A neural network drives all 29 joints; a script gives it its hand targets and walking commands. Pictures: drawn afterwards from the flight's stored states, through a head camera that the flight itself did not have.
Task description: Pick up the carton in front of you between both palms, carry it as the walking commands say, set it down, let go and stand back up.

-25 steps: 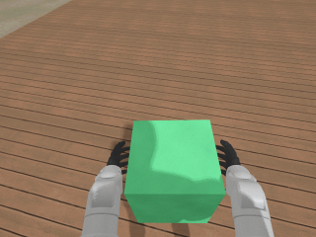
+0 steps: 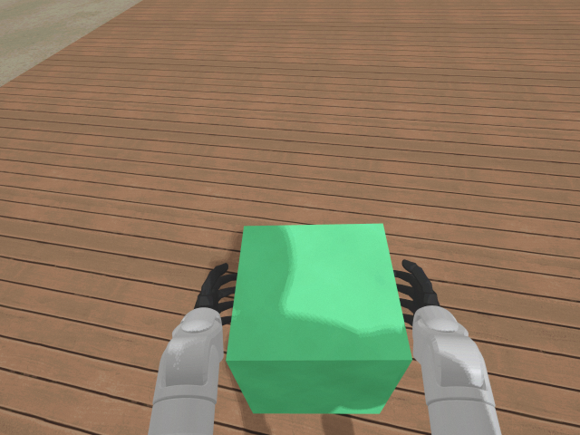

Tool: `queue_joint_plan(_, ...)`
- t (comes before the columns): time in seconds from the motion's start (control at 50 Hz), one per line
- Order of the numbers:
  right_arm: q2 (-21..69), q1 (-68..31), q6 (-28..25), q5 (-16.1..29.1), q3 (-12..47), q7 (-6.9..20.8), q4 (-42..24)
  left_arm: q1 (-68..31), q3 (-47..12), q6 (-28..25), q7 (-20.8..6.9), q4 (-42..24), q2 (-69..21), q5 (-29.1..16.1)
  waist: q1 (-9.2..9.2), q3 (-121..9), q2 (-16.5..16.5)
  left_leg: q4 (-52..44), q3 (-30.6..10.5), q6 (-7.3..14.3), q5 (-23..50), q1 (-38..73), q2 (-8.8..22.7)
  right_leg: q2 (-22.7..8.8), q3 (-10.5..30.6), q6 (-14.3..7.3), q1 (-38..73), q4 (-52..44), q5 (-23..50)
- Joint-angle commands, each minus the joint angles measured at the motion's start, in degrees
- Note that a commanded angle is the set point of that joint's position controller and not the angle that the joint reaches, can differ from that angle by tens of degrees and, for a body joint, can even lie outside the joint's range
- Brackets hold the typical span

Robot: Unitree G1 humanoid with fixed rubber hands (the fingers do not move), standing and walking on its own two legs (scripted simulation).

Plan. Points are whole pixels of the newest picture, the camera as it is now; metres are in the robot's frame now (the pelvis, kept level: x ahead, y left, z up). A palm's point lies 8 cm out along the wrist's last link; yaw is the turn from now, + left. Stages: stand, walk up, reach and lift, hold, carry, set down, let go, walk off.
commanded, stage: carry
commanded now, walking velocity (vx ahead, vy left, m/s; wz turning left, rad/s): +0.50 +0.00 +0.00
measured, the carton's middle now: (314, 323) +0.30 +0.00 -0.04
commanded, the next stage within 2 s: none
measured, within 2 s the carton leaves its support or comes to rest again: neither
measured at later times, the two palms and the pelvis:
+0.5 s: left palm (222, 207) +0.52 +0.17 +0.01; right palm (380, 200) +0.51 -0.13 +0.02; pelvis +0.23 +0.03 -0.01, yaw -2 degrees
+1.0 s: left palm (236, 146) +0.68 +0.16 +0.03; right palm (375, 141) +0.67 -0.14 +0.04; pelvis +0.39 +0.02 +0.00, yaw -1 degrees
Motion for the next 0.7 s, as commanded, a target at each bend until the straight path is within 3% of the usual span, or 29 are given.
queue_joint_plan(0.0,48.19,-21.6,-1.31,13.1,33.36,11.13,-5.5,-20.6,-31.23,-2.05,-11.11,-4.38,-47.98,-12.21,2.97,-20.62,-13.19,30.7,2.88,-2.75,24.42,-20.85,4.26,-11.83,18.53,-8.61,38.53,-16.6,9.18)
queue_joint_plan(0.02,47.24,-22.13,-1.08,13.15,33.84,11.21,-6.47,-19.46,-30.59,-1.87,-11.25,-3.26,-48.25,-11.77,2.83,-17.08,-22.15,40.56,0.33,-2.54,-5.72,-38.8,-2.97,-20.17,34.44,-16.07,45.05,-20.93,20.01)
queue_joint_plan(0.04,48.13,-22.68,-1.55,13.43,34.61,11.39,-7.59,-20.54,-31.04,-1.98,-11.49,-4.34,-48.92,-12.84,2.82,-13.64,-16.16,46.3,-6.22,-1.91,-10.37,-41.34,1.59,-22.5,33.22,-18.42,41.27,-19.89,33.49)
queue_joint_plan(0.06,49.64,-24.63,-2.24,15.66,36.39,11.55,-8.85,-20.37,-33.33,-2.31,-11.42,-5.26,-50.38,-13.44,2.8,-16.04,-8.8,47.54,-7.94,-1.68,-9.03,-39.25,3.38,-21.19,28.75,-16.3,38.18,-18.49,37.11)
queue_joint_plan(0.08,47.75,-23.47,-2.7,13.56,34.12,11.02,-7.51,-23.92,-33.62,-2.92,-11.08,-7.0,-49.07,-13.4,2.39,-15.47,-4.81,40.63,-9.58,-0.69,-6.18,-39.17,4.56,-19.09,25.66,-12.89,36.08,-19.43,28.38)
queue_joint_plan(0.12,48.66,-20.09,-3.48,12.92,32.95,11.08,-4.97,-22.55,-36.17,-3.39,-11.15,-7.49,-49.19,-13.94,1.95,-14.04,-3.66,30.13,-6.17,-1.4,-1.16,-31.94,4.04,-15.91,15.96,-8.21,28.0,-23.4,15.52)
queue_joint_plan(0.14,49.07,-19.43,-4.05,12.78,33.33,11.31,-3.63,-23.16,-36.43,-4.14,-11.28,-7.75,-48.66,-14.08,2.57,-11.42,-9.86,27.56,-2.72,-1.97,1.03,-32.36,4.21,-15.45,12.92,-7.51,25.49,-26.14,11.08)
queue_joint_plan(0.16,48.92,-21.85,-4.95,13.7,34.7,10.84,-7.86,-23.58,-36.89,-4.52,-11.07,-8.79,-49.29,-15.03,2.04,-11.44,-10.32,24.22,-2.9,-2.65,3.46,-32.62,3.43,-12.8,11.6,-6.59,25.99,-27.06,9.35)
queue_joint_plan(0.18,49.38,-21.13,-4.66,13.55,35.64,10.64,-8.18,-27.23,-39.42,-5.2,-11.3,-12.54,-47.93,-16.73,1.9,-9.34,-13.68,23.11,-2.27,-2.37,7.22,-33.02,3.34,-13.06,10.6,-6.54,25.63,-26.74,12.08)
queue_joint_plan(0.22,46.74,-21.91,-3.86,14.77,36.16,10.12,-9.23,-24.9,-37.23,-4.46,-10.21,-13.59,-44.67,-16.11,2.38,-9.31,-12.35,17.41,0.04,-2.93,10.22,-30.96,3.32,-12.4,10.52,-6.17,24.21,-27.64,10.78)
queue_joint_plan(0.24,45.11,-20.87,-3.65,13.92,36.16,9.69,-10.1,-22.53,-37.15,-3.93,-10.03,-11.92,-44.33,-15.76,1.87,-7.55,-13.71,15.75,-0.66,-2.82,13.07,-30.24,3.63,-11.23,6.85,-5.61,23.67,-26.33,14.86)
queue_joint_plan(0.26,44.44,-20.79,-3.3,14.28,35.74,9.66,-10.35,-23.25,-37.17,-3.99,-9.89,-12.99,-44.01,-16.05,1.76,-9.93,-12.65,13.06,0.96,-2.89,12.47,-27.26,2.48,-11.5,6.62,-5.52,24.33,-25.71,14.03)
queue_joint_plan(0.28,43.36,-18.84,-2.96,13.28,34.35,9.87,-9.37,-19.34,-36.08,-2.75,-9.8,-8.75,-43.12,-14.5,1.75,-10.06,-13.66,11.54,1.53,-2.76,14.06,-26.1,2.98,-12.38,5.09,-4.67,24.56,-24.96,13.16)
queue_joint_plan(0.32,40.99,-17.56,-2.19,12.14,32.19,9.71,-6.89,-17.98,-33.21,-1.83,-8.97,-7.81,-40.14,-11.49,1.01,-8.86,-12.08,5.95,4.57,-2.58,17.69,-18.97,0.98,-9.67,0.34,-3.2,22.59,-17.49,22.46)
queue_joint_plan(0.34,40.15,-15.4,-1.97,11.14,28.97,9.67,-4.58,-20.76,-32.44,-2.25,-8.7,-9.76,-38.95,-11.26,0.73,-11.73,-8.13,3.5,5.9,-1.96,16.29,-10.03,-0.8,-7.19,-1.55,-1.61,19.95,-7.99,30.57)
queue_joint_plan(0.36,39.7,-17.94,-2.1,10.95,29.23,9.15,-5.96,-19.57,-30.87,-2.23,-8.56,-7.04,-39.59,-10.33,-0.61,-14.0,-6.58,3.53,1.56,-0.13,22.68,-1.69,3.68,-5.79,-3.71,1.2,14.31,2.54,28.23)
queue_joint_plan(0.38,39.6,-16.41,-1.84,12.14,29.15,9.17,-4.62,-17.81,-30.76,-1.62,-8.58,-7.87,-40.33,-10.22,-0.65,-15.69,9.97,-0.22,-17.86,3.41,33.47,8.99,16.98,0.75,-3.39,5.28,0.91,15.65,8.85)
queue_joint_plan(0.4,38.92,-15.69,-2.22,11.68,26.14,9.24,-2.12,-17.83,-29.5,-1.57,-8.11,-6.74,-38.34,-9.26,-0.41,-15.86,13.15,-1.73,-25.64,9.36,44.81,13.64,22.81,3.76,1.54,4.7,-8.63,26.04,-11.32)
queue_joint_plan(0.42,39.0,-14.83,-2.93,11.22,25.62,9.14,-1.35,-19.08,-28.9,-2.11,-8.15,-4.82,-39.23,-10.32,-0.56,-14.81,8.83,-1.63,-27.66,11.77,51.47,10.9,25.9,1.45,7.05,2.94,-9.57,29.82,-14.15)
queue_joint_plan(0.44,42.14,-16.8,-4.55,12.05,26.74,9.7,-3.94,-17.95,-30.71,-3.45,-8.55,-4.38,-42.02,-10.77,0.2,-16.7,4.24,-0.57,-22.87,10.45,54.33,8.34,25.61,-1.27,8.98,1.26,-7.14,29.88,-13.07)
queue_joint_plan(0.46,45.24,-17.84,-5.2,13.95,29.02,10.4,-4.56,-18.23,-33.18,-4.32,-9.22,-5.32,-46.41,-11.65,0.21,-17.66,0.94,-0.63,-16.63,6.85,50.86,5.46,21.67,-3.4,9.89,1.35,-3.6,23.96,-9.87)
queue_joint_plan(0.48,46.68,-18.64,-6.39,14.37,30.07,11.06,-4.36,-18.5,-33.01,-5.21,-9.56,-4.38,-46.77,-10.93,0.14,-17.48,0.38,-0.5,-11.16,4.64,50.73,5.76,19.13,-3.5,9.32,1.42,-4.39,16.43,-8.13)
queue_joint_plan(0.5,47.51,-17.99,-7.41,14.01,30.01,11.33,-3.31,-17.83,-31.96,-6.38,-9.74,-3.74,-47.61,-9.95,0.35,-18.36,3.07,-0.88,-8.68,3.44,49.01,6.21,17.0,-1.97,7.45,1.88,-2.65,10.85,-6.19)
queue_joint_plan(0.54,50.33,-19.7,-8.99,15.63,32.6,12.1,-3.69,-19.86,-34.85,-8.27,-9.95,-6.61,-48.87,-10.99,0.4,-17.79,8.2,-1.06,-5.43,3.19,44.38,4.11,14.41,0.79,5.39,2.14,1.44,2.58,-4.15)
queue_joint_plan(0.56,49.47,-20.11,-9.56,14.93,31.45,12.11,-2.8,-22.22,-35.28,-8.85,-9.86,-6.89,-48.81,-11.58,0.26,-15.79,8.6,-1.11,-4.16,2.87,43.8,2.12,13.57,2.23,3.54,2.12,2.14,0.13,-0.86)
queue_joint_plan(0.58,49.27,-18.31,-9.61,14.9,31.58,12.0,-2.01,-22.55,-34.59,-9.48,-9.9,-7.81,-46.82,-12.91,0.26,-16.51,4.86,-1.25,-5.62,3.15,41.49,3.36,14.26,2.84,2.93,2.2,2.72,-0.82,0.75)
queue_joint_plan(0.62,48.07,-19.44,-10.36,13.46,31.68,11.31,-3.88,-20.97,-35.53,-9.41,-9.82,-6.95,-46.89,-12.57,0.77,-15.38,4.8,1.98,-1.87,3.37,35.58,1.09,13.88,1.32,2.05,1.42,6.52,-7.4,11.75)
queue_joint_plan(0.64,47.38,-18.48,-9.84,12.63,30.13,11.29,-1.07,-22.72,-35.17,-9.39,-9.88,-6.54,-47.02,-12.8,1.03,-16.77,2.17,3.98,-0.11,2.05,29.49,0.06,12.46,-0.08,2.33,1.49,10.85,-13.69,17.12)
queue_joint_plan(0.68,47.51,-21.25,-9.19,12.83,32.42,10.82,-4.85,-22.22,-34.15,-8.37,-10.62,-6.39,-46.98,-13.07,0.99,-17.93,-2.77,4.95,-0.63,-1.26,22.02,-5.71,10.31,-5.05,6.24,0.38,17.94,-11.89,25.94)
